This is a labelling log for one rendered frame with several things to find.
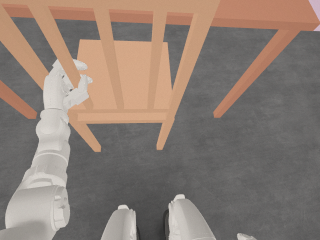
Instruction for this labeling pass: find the chair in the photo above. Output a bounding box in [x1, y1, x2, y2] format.
[0, 0, 221, 152]

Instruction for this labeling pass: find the robot left forearm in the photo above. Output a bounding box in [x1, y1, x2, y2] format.
[5, 108, 71, 229]

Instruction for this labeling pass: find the robot left hand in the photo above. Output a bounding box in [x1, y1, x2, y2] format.
[43, 59, 93, 114]

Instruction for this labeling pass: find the table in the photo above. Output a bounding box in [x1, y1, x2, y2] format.
[0, 0, 320, 119]

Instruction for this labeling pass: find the right robot thigh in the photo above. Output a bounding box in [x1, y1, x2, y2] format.
[168, 198, 216, 240]

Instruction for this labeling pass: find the robot left upper arm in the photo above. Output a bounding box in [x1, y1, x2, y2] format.
[0, 184, 70, 240]

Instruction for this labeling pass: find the right robot shin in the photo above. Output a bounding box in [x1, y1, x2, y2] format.
[168, 194, 185, 240]

